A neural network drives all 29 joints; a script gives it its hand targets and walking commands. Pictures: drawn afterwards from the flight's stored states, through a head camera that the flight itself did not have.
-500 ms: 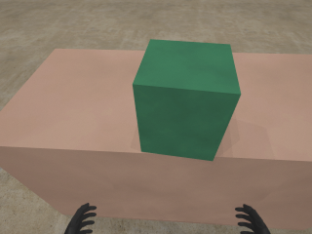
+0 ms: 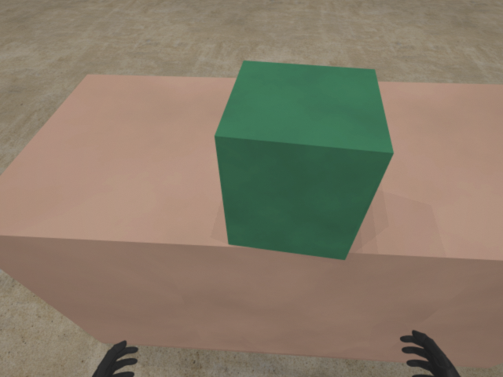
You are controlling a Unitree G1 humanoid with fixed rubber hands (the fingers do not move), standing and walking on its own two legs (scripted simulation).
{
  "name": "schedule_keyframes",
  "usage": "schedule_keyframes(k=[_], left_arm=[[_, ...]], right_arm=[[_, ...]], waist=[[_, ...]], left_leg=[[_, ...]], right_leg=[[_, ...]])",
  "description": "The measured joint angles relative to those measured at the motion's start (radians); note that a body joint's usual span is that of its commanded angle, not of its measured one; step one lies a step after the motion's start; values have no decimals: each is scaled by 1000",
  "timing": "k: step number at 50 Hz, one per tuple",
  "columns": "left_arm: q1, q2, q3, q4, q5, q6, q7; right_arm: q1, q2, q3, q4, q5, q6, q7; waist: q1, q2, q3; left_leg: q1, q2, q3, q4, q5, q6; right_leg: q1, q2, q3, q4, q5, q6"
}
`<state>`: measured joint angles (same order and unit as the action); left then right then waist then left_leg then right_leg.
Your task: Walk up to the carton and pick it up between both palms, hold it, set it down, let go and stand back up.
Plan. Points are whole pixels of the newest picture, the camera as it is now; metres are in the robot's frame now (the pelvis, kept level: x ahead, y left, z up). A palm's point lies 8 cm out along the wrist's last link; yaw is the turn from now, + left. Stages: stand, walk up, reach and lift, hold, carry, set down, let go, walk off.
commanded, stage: stand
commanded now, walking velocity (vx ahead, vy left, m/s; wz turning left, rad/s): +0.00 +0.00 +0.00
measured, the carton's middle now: (295, 163) +0.44 -0.05 +0.12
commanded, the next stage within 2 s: walk up in 0.64 s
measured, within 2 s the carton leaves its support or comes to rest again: neither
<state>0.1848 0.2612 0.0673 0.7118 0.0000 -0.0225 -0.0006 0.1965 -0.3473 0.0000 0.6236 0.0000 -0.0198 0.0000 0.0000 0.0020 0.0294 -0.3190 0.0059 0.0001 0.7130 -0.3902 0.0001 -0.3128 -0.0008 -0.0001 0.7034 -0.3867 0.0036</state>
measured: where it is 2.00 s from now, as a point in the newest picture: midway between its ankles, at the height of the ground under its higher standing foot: outside the picture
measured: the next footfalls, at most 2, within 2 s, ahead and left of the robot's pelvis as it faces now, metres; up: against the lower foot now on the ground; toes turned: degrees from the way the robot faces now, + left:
left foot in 1.52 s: -0.14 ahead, +0.09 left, +0.00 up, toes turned -2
right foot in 1.90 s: -0.17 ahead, -0.14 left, +0.00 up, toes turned +0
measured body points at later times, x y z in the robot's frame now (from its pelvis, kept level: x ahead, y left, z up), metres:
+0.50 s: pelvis +0.00 +0.00 +0.00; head +0.01 +0.00 +0.45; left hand +0.14 +0.27 -0.10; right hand +0.16 -0.28 -0.08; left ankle -0.01 +0.12 -0.72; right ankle -0.01 -0.12 -0.72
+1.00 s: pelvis -0.03 -0.01 +0.00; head +0.00 -0.01 +0.45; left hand +0.10 +0.28 -0.11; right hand +0.10 -0.31 -0.10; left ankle -0.01 +0.12 -0.72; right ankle -0.04 -0.12 -0.70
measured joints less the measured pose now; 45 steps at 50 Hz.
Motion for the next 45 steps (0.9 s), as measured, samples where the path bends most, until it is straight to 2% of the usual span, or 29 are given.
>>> schedule_keyframes(k=[41, 45], left_arm=[[-18, 5, 0, 65, 0, -5, -1], [-42, 16, 0, 66, 0, 33, -1]], right_arm=[[0, -7, 0, 67, 0, -4, 0], [-4, -19, 0, 67, 0, 0, 0]], waist=[[0, 0, 0], [0, 0, 35]], left_leg=[[0, 0, 0, 0, 12, 0], [0, 0, 0, 1, 24, 2]], right_leg=[[0, 0, 0, 0, 11, 0], [-3, 0, 0, 5, 24, 0]])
